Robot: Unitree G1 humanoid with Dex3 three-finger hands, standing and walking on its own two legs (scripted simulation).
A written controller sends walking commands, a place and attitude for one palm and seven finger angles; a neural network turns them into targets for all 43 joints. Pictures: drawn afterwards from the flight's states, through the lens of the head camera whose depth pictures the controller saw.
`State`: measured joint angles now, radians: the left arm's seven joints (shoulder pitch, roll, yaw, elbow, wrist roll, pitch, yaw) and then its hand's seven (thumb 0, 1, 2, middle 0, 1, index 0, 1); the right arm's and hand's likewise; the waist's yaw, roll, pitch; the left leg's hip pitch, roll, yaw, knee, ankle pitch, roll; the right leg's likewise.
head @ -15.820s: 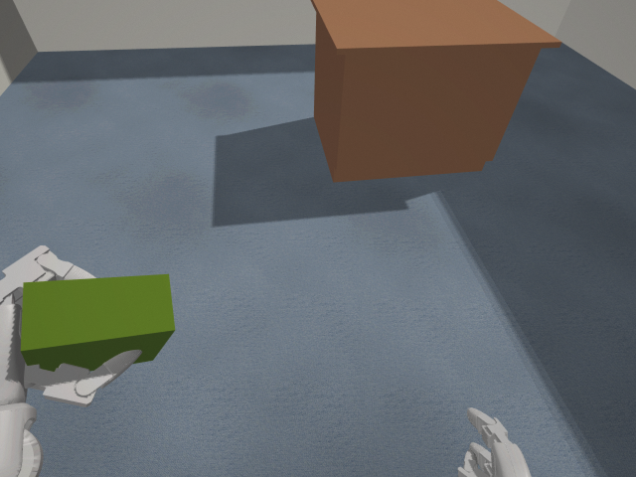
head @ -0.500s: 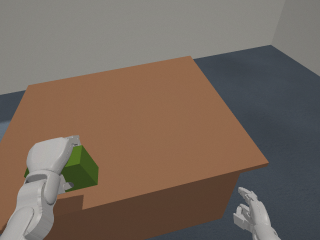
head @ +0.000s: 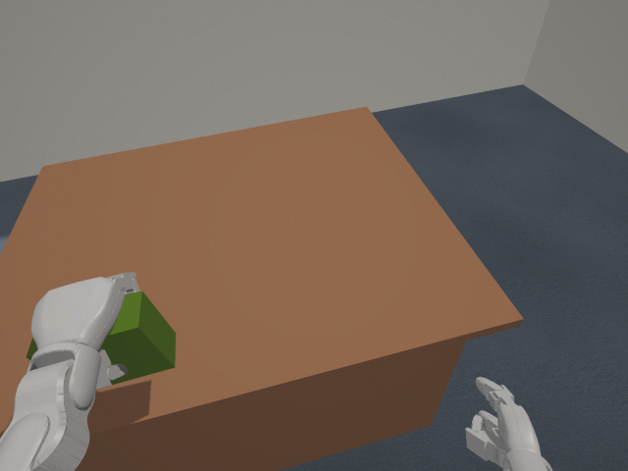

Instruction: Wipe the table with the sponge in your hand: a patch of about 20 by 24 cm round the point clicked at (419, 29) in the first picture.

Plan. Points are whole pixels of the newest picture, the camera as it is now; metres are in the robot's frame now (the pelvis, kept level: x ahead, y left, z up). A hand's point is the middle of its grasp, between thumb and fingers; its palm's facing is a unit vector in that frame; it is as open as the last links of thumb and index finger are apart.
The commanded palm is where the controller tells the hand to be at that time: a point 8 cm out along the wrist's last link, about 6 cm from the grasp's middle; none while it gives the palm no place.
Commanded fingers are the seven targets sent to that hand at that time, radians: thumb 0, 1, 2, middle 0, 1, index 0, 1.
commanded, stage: move the sponge above the wiping area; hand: left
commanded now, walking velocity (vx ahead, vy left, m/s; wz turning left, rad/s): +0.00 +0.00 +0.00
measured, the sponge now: (117, 349) +0.22 +0.31 +0.04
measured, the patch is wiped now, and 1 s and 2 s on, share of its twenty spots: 0.00 0.00 0.00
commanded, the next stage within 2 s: lower the sponge onto the table in 1.12 s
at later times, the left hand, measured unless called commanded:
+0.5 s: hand (106, 343) +0.22 +0.31 +0.06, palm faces -0.03 -0.08 -1.00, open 9.3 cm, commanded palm +0.20 +0.30 +0.12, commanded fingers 0.00 0.10 1.30 -1.20 -1.60 -1.20 -1.60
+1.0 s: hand (107, 343) +0.22 +0.31 +0.06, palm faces -0.02 -0.08 -1.00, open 9.3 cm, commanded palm +0.20 +0.30 +0.13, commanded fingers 0.00 0.10 1.30 -1.20 -1.60 -1.20 -1.60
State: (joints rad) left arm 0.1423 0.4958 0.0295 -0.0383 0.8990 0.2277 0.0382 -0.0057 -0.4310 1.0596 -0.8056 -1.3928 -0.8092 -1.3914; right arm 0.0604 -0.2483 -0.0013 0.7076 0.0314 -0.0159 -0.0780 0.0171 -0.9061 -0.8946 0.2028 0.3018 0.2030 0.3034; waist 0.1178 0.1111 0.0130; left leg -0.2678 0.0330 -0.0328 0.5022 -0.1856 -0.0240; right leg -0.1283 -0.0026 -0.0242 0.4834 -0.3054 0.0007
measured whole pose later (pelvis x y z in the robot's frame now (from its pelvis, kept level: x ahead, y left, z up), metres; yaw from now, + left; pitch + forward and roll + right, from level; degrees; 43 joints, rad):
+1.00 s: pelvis +0.00 +0.01 +0.00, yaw +0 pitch -2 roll -1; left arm 0.16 0.47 0.01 -0.01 0.92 0.21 0.07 -0.01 -0.43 1.06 -0.80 -1.39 -0.81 -1.39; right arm 0.07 -0.25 -0.01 0.71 0.03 -0.02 -0.07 0.02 -0.91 -0.89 0.20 0.30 0.20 0.30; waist 0.12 0.11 0.00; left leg -0.29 0.02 -0.04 0.52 -0.19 -0.02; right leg -0.14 -0.01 -0.03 0.49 -0.30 0.01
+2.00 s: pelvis +0.00 +0.00 +0.00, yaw +0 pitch -2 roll -1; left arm 0.13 0.44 -0.01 0.05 0.94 0.22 0.11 -0.01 -0.43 1.06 -0.80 -1.39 -0.81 -1.39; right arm 0.06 -0.25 -0.02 0.71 0.04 -0.02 -0.08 0.02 -0.91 -0.89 0.20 0.30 0.20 0.30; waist 0.12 0.10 -0.01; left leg -0.31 0.03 -0.04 0.53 -0.20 -0.02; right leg -0.16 0.00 -0.03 0.50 -0.31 0.00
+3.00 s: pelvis +0.00 +0.01 -0.01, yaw +0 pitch +2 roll -1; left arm 0.13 0.40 -0.02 0.19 0.98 0.20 0.22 0.00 -0.43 1.07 -0.80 -1.40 -0.81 -1.39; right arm 0.09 -0.24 -0.03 0.71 0.04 0.01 -0.06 0.02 -0.91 -0.89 0.20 0.30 0.20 0.30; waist 0.10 0.08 -0.05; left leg -0.41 0.03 -0.04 0.62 -0.23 -0.02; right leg -0.26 0.00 -0.02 0.58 -0.34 0.01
